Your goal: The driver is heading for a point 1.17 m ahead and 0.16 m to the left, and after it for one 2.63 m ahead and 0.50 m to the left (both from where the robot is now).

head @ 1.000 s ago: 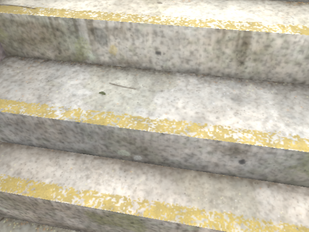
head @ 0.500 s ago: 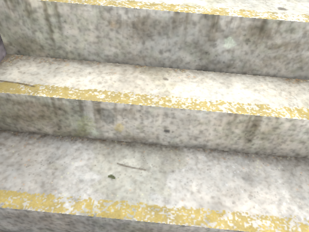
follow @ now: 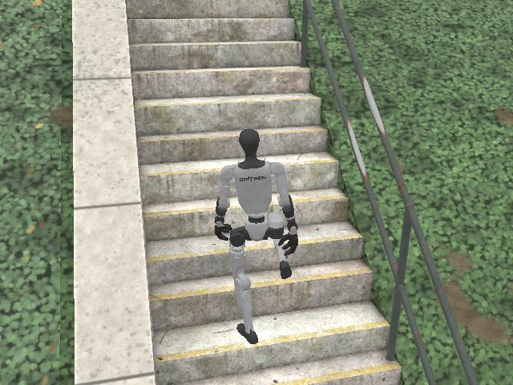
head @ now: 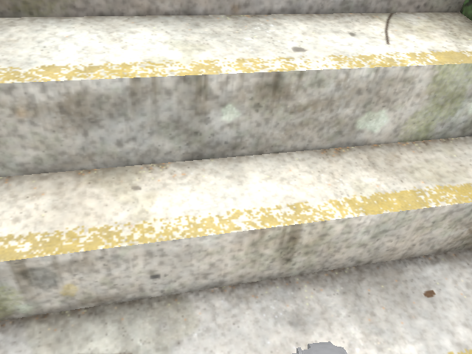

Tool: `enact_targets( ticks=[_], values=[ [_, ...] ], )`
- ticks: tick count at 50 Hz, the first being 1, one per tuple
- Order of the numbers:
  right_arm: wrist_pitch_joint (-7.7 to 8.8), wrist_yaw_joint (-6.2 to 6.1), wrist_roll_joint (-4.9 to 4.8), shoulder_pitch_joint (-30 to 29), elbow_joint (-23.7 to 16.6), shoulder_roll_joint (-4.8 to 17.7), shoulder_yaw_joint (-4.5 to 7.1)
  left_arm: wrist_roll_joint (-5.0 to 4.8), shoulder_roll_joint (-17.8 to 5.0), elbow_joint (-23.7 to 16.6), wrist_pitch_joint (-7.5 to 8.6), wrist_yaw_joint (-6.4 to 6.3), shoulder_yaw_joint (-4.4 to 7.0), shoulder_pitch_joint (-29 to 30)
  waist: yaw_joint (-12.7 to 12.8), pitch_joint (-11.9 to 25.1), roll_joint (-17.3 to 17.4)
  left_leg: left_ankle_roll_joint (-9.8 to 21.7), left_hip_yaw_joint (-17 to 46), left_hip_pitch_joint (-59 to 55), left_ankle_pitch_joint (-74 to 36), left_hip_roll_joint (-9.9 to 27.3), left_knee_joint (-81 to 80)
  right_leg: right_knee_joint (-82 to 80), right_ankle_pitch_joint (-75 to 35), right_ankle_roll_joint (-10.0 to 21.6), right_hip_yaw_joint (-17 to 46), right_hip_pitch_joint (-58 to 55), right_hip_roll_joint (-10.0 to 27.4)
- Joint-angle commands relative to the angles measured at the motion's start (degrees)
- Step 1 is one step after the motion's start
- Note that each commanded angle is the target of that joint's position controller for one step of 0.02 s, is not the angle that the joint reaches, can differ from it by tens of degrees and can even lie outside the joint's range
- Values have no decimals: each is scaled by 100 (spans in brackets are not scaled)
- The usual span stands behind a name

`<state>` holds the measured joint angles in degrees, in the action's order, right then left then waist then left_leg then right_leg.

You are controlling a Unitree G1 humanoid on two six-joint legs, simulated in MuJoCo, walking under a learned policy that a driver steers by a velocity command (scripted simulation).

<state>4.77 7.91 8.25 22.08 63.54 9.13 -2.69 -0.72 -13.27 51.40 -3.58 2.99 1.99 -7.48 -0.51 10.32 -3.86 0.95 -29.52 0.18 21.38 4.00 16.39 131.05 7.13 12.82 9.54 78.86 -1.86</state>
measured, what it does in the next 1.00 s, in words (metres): climbs, turning left: right foot 0.23 m higher, then left foot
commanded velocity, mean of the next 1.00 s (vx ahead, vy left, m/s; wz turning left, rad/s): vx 0.05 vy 0.00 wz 0.35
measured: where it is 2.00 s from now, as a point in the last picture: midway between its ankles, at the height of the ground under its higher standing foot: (194, 318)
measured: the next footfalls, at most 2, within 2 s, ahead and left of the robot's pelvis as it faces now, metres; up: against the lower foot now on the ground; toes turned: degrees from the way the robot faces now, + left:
right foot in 0.14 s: +0.21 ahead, -0.17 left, +0.23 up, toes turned -4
left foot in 0.82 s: +0.14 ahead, +0.11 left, +0.23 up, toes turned +23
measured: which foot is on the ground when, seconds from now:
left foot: down 0.00-0.18, up 0.20-0.80, down 0.82-1.00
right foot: up 0.00-0.12, down 0.14-0.82, up 0.84-1.00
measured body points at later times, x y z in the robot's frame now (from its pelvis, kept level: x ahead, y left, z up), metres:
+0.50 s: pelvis +0.15 -0.07 +0.22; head +0.14 -0.05 +0.67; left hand +0.18 +0.15 +0.06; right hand +0.27 -0.27 +0.08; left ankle +0.15 +0.07 -0.18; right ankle +0.17 -0.16 -0.51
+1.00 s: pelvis +0.23 +0.01 +0.23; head +0.24 +0.02 +0.68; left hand +0.32 +0.29 +0.12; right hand +0.27 -0.25 +0.08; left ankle +0.10 +0.10 -0.51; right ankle +0.25 -0.10 -0.24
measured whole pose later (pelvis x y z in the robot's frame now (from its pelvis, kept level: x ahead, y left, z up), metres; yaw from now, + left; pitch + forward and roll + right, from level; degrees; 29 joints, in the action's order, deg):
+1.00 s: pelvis +0.23 +0.01 +0.23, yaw +20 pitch +6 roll +0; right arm 3.2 2.0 4.2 22.3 66.0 12.9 3.0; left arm -0.7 -14.3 44.4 -0.5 1.8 -0.3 -6.0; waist -1.9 5.6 -0.9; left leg -1.3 -3.1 7.7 19.3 2.5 21.6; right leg 112.6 46.9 7.0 -1.4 56.2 -1.2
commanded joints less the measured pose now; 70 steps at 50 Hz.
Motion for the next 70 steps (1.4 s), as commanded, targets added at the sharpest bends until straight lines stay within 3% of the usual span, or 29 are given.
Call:
enact_targets(
  ticks=[1, 3, 4, 5, 7, 9, 10, 11, 12, 14, 16, 19, 24, 30, 37, 40, 41, 42, 43, 44, 46, 49, 52, 54, 56, 59, 60, 66, 70],
  values=[
    [23, 89, 32, -159, 44, 568, 74, -40, -156, -687, -14, 1, -42, 1013, 308, -798, 638, 1384, 929, -975, -4709, 1636, -719, -1174, -32, 131, -516, 1751, 253],
    [-19, 121, 7, -297, 43, 609, 60, 27, -158, -878, -285, -45, -119, 1405, 458, -526, 936, 1233, 744, -751, -5183, 1585, -776, -2189, 127, 19, -875, 1220, 486],
    [-74, 176, -334, -1273, -282, 1277, 233, 235, -178, -1083, -541, 182, -225, 1478, 998, -338, 1291, 1480, 372, 434, -6490, 1552, -1036, -3288, 1128, -68, -2113, -573, 466],
    [-101, 226, -421, -747, -15, 1543, 322, 46, -168, -1343, -754, 304, -328, 2147, 838, -387, 1489, 1725, 996, 644, -8856, 1964, -940, -4020, 3064, -254, -2127, -935, 76],
    [-12, 170, -579, -358, -165, 1657, 443, 8, -41, -727, -584, 367, -325, 299, 977, -163, 2130, 1517, 822, -852, -11675, 1855, 376, -5129, 2043, -454, -2283, -1725, -483],
    [31, 284, -145, 732, 218, 1586, 383, -217, -505, -350, -404, 246, -286, -245, 595, 913, 1799, 1231, 1832, 842, -12726, 1579, 1409, -5625, 1079, 270, -1072, -4586, -457],
    [141, -492, -1361, 209, -179, 1538, 625, 183, -46, -192, 79, -211, -88, -1381, 1146, 753, 2154, 669, 1408, 713, -9699, 667, 3112, -7084, 2614, 90, -556, -5722, -308],
    [-125, 311, 64, -83, 246, 821, 423, 383, -1210, 598, -9, -47, -137, -2374, 1127, 1412, -771, 336, 2502, 3941, -2807, -44, 5626, -9386, -1131, 1255, 2600, -7430, 1089],
    [-286, 451, -394, 43, 68, 1553, 807, 639, -1206, 464, 16, 77, 60, -3109, 1452, 1689, -1220, 469, 4268, 3776, -2610, -703, 8829, -10942, 7, 1125, 3873, -6825, 1729],
    [-69, 269, -843, -855, 70, 219, 557, 336, -946, 1091, 357, 104, 52, -1790, 767, -397, -761, 976, 4717, 5724, -2367, -925, 10817, -10426, 2063, 237, 2199, -5258, 1359],
    [105, -1, -678, -985, 8, -209, 323, 249, -26, 1065, 527, 93, -213, -179, 40, -412, 594, 1408, 4662, 5938, -1898, -557, 11206, -10519, 1722, 161, 1197, -4695, 1377],
    [-68, -181, -785, -765, -36, -74, 319, 360, 726, 580, 698, 157, -422, 903, -642, -543, 637, 1193, 4094, 5642, -1527, -161, 11162, -11058, 352, -290, -566, -4240, 1301],
    [-162, -85, -788, -1512, -521, 368, 344, 541, -177, 170, 873, -291, -154, 90, -61, -337, 87, 702, 3443, 6087, -1306, -325, 11408, -11458, -764, -260, -1980, -5461, 1141],
    [-339, -401, -637, -1837, -1186, 586, 471, 540, -285, -259, 1048, -248, -77, -137, 203, -337, 66, 232, 4046, 7118, -933, -42, 10471, -11553, -2662, 401, -1809, -7867, 2197],
    [-488, -247, -605, -2671, -1815, 568, 361, 419, -1224, -587, 1130, -253, 312, 672, 28, -527, 449, -173, 2356, 4787, 1669, 30, 4023, -10906, -3870, 65, -2869, -8234, 1696],
    [-290, -559, -627, -816, -904, 574, 486, 348, -1227, -148, 634, -73, 362, -314, -88, -164, -19, -138, 2066, 1595, -3111, -955, -1141, -9182, -3900, -422, -2122, -8169, 1817],
    [-199, -818, -607, -187, -830, 1021, 680, 682, -1036, -103, 492, 171, 321, -347, -233, 186, 385, 394, 2675, -48, -4511, -553, -662, -8439, -2565, -775, -2271, -6851, 1535],
    [-77, -1007, -454, 815, -516, 1975, 915, 780, 227, -418, 436, 372, -75, -776, 122, 1318, 1515, 2030, 4090, -2856, -10394, 1060, 1587, -6615, 1727, -1380, -2448, -4278, 1079],
    [73, -840, -493, 1074, -433, 2340, 1110, 348, 436, -462, 588, 409, -293, -563, -473, 1299, 1461, 2517, 4662, -3461, -11695, 2015, 1934, -4482, 3878, -1710, -1933, -2603, 565],
    [105, -703, -415, 2118, 160, 1775, 1035, 226, 322, -633, 579, 476, -330, 913, -1320, 553, 1683, 2072, 4542, -2821, -10296, 1957, 1716, -2299, 4210, -1578, -1586, -1518, 433],
    [67, -671, -539, 2072, 582, 1270, 900, -31, 23, -1131, 651, 216, -171, 1945, -1415, -469, 1822, 1484, 4094, -2476, -7757, 1901, 1318, 312, 5671, -718, -749, 682, 35],
    [-56, -536, -310, -1841, -467, 1027, 552, -95, -44, -2036, 440, -322, -406, 1685, 552, -548, 216, 900, 2916, 885, -4819, 1371, -143, -2486, 3915, -276, -319, -1584, 438],
    [130, -380, -808, -3850, -1553, 2329, 776, -5, -471, -1596, 22, 28, -269, -123, 2106, 61, 500, 1021, 2345, 2933, -4599, 1342, -435, -5262, 3517, -1390, -1355, -4940, -122],
    [165, -531, -538, -1686, -1310, 2288, 935, -114, -312, -1104, 56, 57, -368, -671, 641, -361, 1498, 1547, 2227, 763, -6472, 1742, 196, -4764, 2435, -1115, -1670, -3065, -648],
    [75, -576, -305, -416, -1284, 1838, 889, -297, -374, -1251, 234, -22, -430, -83, -48, -93, 898, 1163, 1861, -70, -8145, 1072, 1558, -5957, 1047, -309, -528, -2652, -678],
    [-379, -444, -206, -1355, -1885, 1285, 886, 74, -819, -930, 408, -186, -204, -1030, 380, 98, -696, 661, 2537, 3141, -1533, -257, 4401, -8963, 2398, 880, 3043, -4850, 41],
    [-514, -382, -467, -1974, -2116, 1226, 838, 173, -1030, -823, 444, -257, -125, -1653, 890, 322, -1164, 504, 3825, 3848, -761, -795, 7629, -10025, 2607, 1029, 4743, -4986, 406],
    [-325, -745, -353, -1848, -2149, 1141, 586, 53, 7, -550, 812, -49, -302, 77, -107, -180, 269, 168, 4547, 5798, -1062, -815, 9574, -10105, 1823, 495, 3395, -4716, -99],
    [-441, -982, -533, -2698, -2647, 1185, 557, 150, -259, -678, 1033, -94, -189, -265, 141, 73, 453, -589, 3877, 5653, 596, -435, 8136, -9981, -92, 119, 2313, -4873, 276]
  ],
)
